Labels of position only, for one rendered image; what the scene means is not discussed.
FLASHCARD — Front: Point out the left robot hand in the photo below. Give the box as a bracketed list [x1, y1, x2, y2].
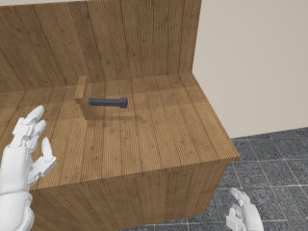
[0, 105, 57, 194]

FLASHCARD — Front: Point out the right robot hand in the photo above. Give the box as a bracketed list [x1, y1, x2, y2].
[226, 188, 264, 231]

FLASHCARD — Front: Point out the counter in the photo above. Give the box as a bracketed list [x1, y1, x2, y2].
[0, 0, 241, 231]

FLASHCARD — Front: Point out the tap lever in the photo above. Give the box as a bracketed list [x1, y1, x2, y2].
[89, 97, 128, 109]

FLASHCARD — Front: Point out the robot left forearm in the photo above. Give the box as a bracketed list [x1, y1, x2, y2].
[0, 191, 35, 231]

